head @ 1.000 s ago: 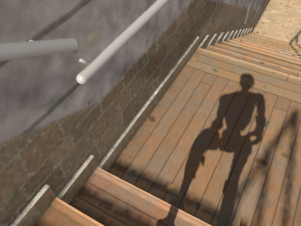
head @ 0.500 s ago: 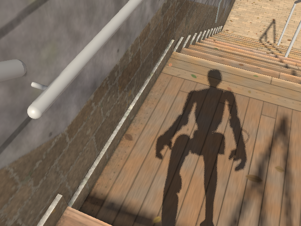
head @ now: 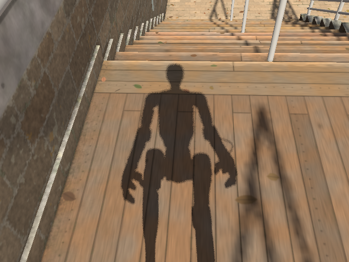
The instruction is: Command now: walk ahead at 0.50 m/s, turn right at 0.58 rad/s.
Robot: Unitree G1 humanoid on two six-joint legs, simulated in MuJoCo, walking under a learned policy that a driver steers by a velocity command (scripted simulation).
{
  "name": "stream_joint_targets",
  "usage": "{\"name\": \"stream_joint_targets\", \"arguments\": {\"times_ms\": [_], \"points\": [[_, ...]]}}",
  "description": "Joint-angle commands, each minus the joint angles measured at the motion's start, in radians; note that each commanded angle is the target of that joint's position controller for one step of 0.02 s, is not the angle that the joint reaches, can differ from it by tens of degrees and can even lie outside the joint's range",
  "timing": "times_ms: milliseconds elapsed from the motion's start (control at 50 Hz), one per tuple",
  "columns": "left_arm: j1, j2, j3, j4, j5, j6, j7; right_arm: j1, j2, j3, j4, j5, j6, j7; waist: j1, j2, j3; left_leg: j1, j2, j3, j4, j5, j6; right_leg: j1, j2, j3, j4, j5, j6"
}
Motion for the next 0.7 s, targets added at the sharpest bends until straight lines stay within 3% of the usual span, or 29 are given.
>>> {"name": "stream_joint_targets", "arguments": {"times_ms": [20, 40, 60, 80, 100, 120, 140, 160, 180, 200, 220, 280, 320, 340, 360, 380, 400, 420, 440, 460, 480, 500, 520, 540, 580, 620, 660, 680, 700], "points": [[-0.061, 0.210, 0.036, -0.090, -0.005, -0.039, 0.027, 0.025, -0.064, -0.012, -0.044, -0.028, 0.003, 0.010, -0.058, -0.087, -0.050, 0.104, 0.027, -0.038, -0.433, 0.293, -0.059, -0.116, -0.262, 0.366, -0.321, 0.431, -0.240], [-0.024, 0.193, 0.034, -0.093, -0.025, -0.039, 0.029, 0.044, -0.052, -0.004, -0.035, -0.020, 0.005, 0.018, -0.049, -0.093, -0.089, 0.136, 0.025, -0.032, -0.448, 0.314, -0.064, -0.067, -0.257, 0.348, -0.293, 0.512, -0.243], [0.007, 0.195, 0.038, -0.089, -0.016, -0.040, 0.021, 0.084, -0.066, -0.011, -0.017, 0.002, 0.007, 0.023, -0.050, -0.114, -0.124, 0.155, 0.014, -0.024, -0.404, 0.418, -0.052, -0.036, -0.258, 0.349, -0.275, 0.517, -0.244], [0.006, 0.176, 0.036, -0.112, -0.021, -0.032, 0.014, 0.022, -0.083, -0.017, -0.034, 0.016, 0.007, 0.027, -0.033, -0.110, -0.095, 0.130, 0.020, -0.030, -0.451, 0.435, -0.032, -0.026, -0.238, 0.357, -0.276, 0.414, -0.237], [0.099, 0.128, 0.028, -0.082, -0.024, -0.040, 0.022, -0.132, -0.127, -0.035, -0.080, 0.024, 0.001, 0.035, 0.037, -0.082, -0.047, -0.062, 0.039, -0.110, -0.564, 0.596, -0.023, 0.116, -0.222, 0.433, -0.217, 0.121, -0.246], [0.151, 0.116, 0.020, -0.086, -0.027, -0.042, 0.029, -0.223, -0.131, -0.040, -0.102, 0.014, 0.000, 0.039, 0.074, -0.063, -0.011, -0.174, 0.026, -0.129, -0.630, 0.568, -0.026, 0.199, -0.225, 0.500, -0.222, -0.044, -0.252], [0.189, 0.133, 0.025, -0.094, -0.019, -0.044, 0.035, -0.282, -0.121, -0.038, -0.123, 0.005, -0.003, 0.043, 0.107, -0.073, 0.008, -0.241, 0.015, -0.145, -0.679, 0.542, -0.033, 0.255, -0.232, 0.554, -0.220, -0.131, -0.261], [0.184, 0.121, 0.025, -0.105, -0.017, -0.049, 0.043, -0.308, -0.108, -0.032, -0.137, -0.001, -0.013, 0.055, 0.105, -0.059, 0.023, -0.218, 0.014, -0.166, -0.776, 0.626, -0.042, 0.236, -0.210, 0.549, -0.172, -0.180, -0.259], [0.171, 0.148, 0.037, -0.102, -0.002, -0.053, 0.044, -0.311, -0.095, -0.030, -0.145, 0.000, -0.020, 0.065, 0.102, -0.061, 0.032, -0.111, -0.012, -0.125, -0.836, 0.695, -0.034, 0.138, -0.185, 0.516, -0.153, -0.178, -0.250], [0.148, 0.137, 0.031, -0.112, 0.007, -0.057, 0.040, -0.322, -0.070, -0.024, -0.155, -0.011, -0.028, 0.072, 0.097, -0.012, 0.007, 0.032, -0.030, -0.119, -0.872, 0.771, -0.037, 0.036, -0.158, 0.487, -0.109, -0.160, -0.227], [0.115, 0.152, 0.033, -0.125, 0.016, -0.059, 0.033, -0.300, -0.043, -0.013, -0.150, -0.010, -0.033, 0.079, 0.094, -0.060, -0.018, 0.136, -0.051, -0.093, -0.919, 0.786, -0.035, -0.018, -0.132, 0.450, -0.084, -0.158, -0.208], [0.114, 0.133, 0.023, -0.128, 0.021, -0.057, 0.025, -0.299, -0.045, -0.009, -0.171, 0.034, -0.042, 0.077, 0.124, -0.167, 0.019, 0.257, -0.065, -0.104, -1.060, 0.693, -0.040, -0.027, -0.098, 0.453, 0.009, -0.101, -0.170], [0.170, 0.117, 0.019, -0.119, 0.040, -0.049, 0.041, -0.287, -0.074, -0.023, -0.172, 0.051, -0.046, 0.071, 0.162, -0.152, 0.046, 0.284, -0.023, -0.135, -1.229, 0.724, -0.036, 0.080, -0.090, 0.457, 0.080, -0.073, -0.143], [0.185, 0.122, 0.020, -0.105, 0.047, -0.039, 0.054, -0.267, -0.078, -0.026, -0.160, 0.064, -0.049, 0.065, 0.154, -0.134, 0.052, 0.302, 0.016, -0.163, -1.316, 0.784, -0.025, 0.125, -0.097, 0.485, 0.141, -0.095, -0.142], [0.191, 0.128, 0.023, -0.090, 0.045, -0.030, 0.059, -0.185, -0.093, -0.035, -0.130, 0.074, -0.047, 0.053, 0.116, -0.124, 0.045, 0.378, 0.033, -0.139, -1.387, 0.805, -0.014, 0.148, -0.088, 0.461, 0.247, -0.038, -0.139], [0.215, 0.136, 0.026, -0.086, 0.044, -0.024, 0.054, -0.053, -0.119, -0.049, -0.081, 0.063, -0.055, 0.039, 0.071, -0.054, -0.001, 0.536, 0.025, -0.094, -1.458, 0.838, -0.008, 0.143, -0.042, 0.384, 0.425, 0.007, -0.118], [0.238, 0.146, 0.028, -0.075, 0.039, -0.023, 0.039, 0.113, -0.155, -0.065, -0.024, 0.045, -0.057, 0.042, 0.007, -0.016, -0.080, 0.759, 0.017, -0.065, -1.343, 0.736, -0.019, 0.037, -0.007, 0.318, 0.617, -0.063, -0.110], [0.308, 0.067, 0.023, -0.044, 0.027, -0.036, 0.022, 0.258, -0.202, -0.068, 0.035, 0.016, -0.059, 0.058, -0.007, 0.108, -0.148, 1.016, 0.084, -0.156, -1.112, 0.825, -0.016, -0.219, 0.071, 0.274, 0.933, -0.493, -0.078], [0.376, 0.030, 0.019, -0.014, -0.010, -0.041, 0.030, 0.383, -0.209, -0.068, 0.069, 0.000, -0.054, 0.068, -0.007, 0.231, -0.231, 1.232, 0.149, -0.182, -0.809, 0.904, -0.036, -0.510, 0.087, 0.208, 1.329, -0.619, -0.057], [0.392, 0.045, 0.004, -0.043, -0.020, -0.046, 0.049, 0.393, -0.235, -0.077, 0.074, 0.029, -0.043, 0.073, 0.012, 0.339, -0.302, 1.213, 0.260, -0.408, -0.931, 0.621, -0.016, -0.679, 0.033, 0.133, 1.500, -0.478, -0.054], [0.272, 0.088, 0.003, -0.078, -0.005, -0.045, 0.053, 0.306, -0.257, -0.088, 0.064, 0.060, -0.039, 0.054, 0.021, 0.415, -0.254, 1.110, 0.343, -0.716, -1.254, -0.118, 0.104, -0.832, 0.009, 0.045, 1.432, -0.301, -0.032], [0.007, 0.179, 0.022, -0.097, 0.033, -0.040, 0.044, 0.171, -0.112, -0.050, 0.003, 0.055, -0.050, 0.033, -0.032, 0.042, -0.034, 0.858, 0.235, -0.528, -1.332, -0.266, 0.086, -0.811, -0.069, 0.078, 1.211, -0.077, -0.043], [-0.050, 0.145, 0.017, -0.102, 0.027, -0.037, 0.026, 0.120, -0.106, -0.041, 0.002, 0.025, -0.058, 0.016, -0.024, 0.092, 0.030, 0.713, 0.220, -0.484, -1.304, -0.021, 0.102, -0.729, -0.083, 0.083, 1.116, -0.013, -0.029], [-0.075, 0.105, 0.004, -0.097, 0.039, -0.038, 0.012, 0.140, -0.053, -0.021, 0.031, 0.014, -0.081, 0.010, -0.007, 0.048, 0.053, 0.579, 0.187, -0.398, -1.266, 0.232, 0.087, -0.628, -0.115, 0.142, 1.010, 0.057, -0.024], [-0.104, 0.086, -0.011, -0.113, 0.018, -0.031, -0.015, 0.125, -0.031, -0.004, 0.068, 0.026, -0.106, 0.016, 0.066, 0.045, 0.060, 0.373, 0.058, -0.187, -1.327, 0.455, 0.051, -0.391, -0.124, 0.051, 0.592, 0.176, 0.021], [-0.142, 0.043, -0.029, -0.130, 0.033, -0.032, -0.017, 0.188, -0.045, 0.002, 0.090, 0.033, -0.110, 0.015, 0.049, 0.111, 0.000, 0.460, 0.070, -0.178, -1.328, 0.750, 0.140, -0.330, -0.112, -0.007, 0.403, 0.230, 0.046], [-0.211, 0.011, -0.052, -0.172, 0.013, -0.040, -0.015, 0.244, -0.018, 0.012, 0.111, 0.060, -0.103, 0.015, 0.027, 0.118, -0.021, 0.540, 0.073, -0.137, -1.328, 0.864, 0.132, -0.278, -0.111, -0.036, 0.219, 0.296, 0.044], [-0.261, 0.006, -0.060, -0.190, 0.007, -0.043, -0.017, 0.279, -0.019, 0.015, 0.123, 0.066, -0.101, 0.013, 0.010, 0.087, -0.020, 0.569, 0.071, -0.133, -1.336, 0.877, 0.122, -0.257, -0.100, -0.052, 0.141, 0.326, 0.037], [-0.292, 0.018, -0.061, -0.194, 0.005, -0.042, -0.022, 0.291, -0.030, 0.017, 0.132, 0.058, -0.093, 0.014, 0.001, 0.083, -0.019, 0.604, 0.056, -0.120, -1.333, 0.905, 0.107, -0.232, -0.083, -0.072, 0.080, 0.341, 0.027]]}}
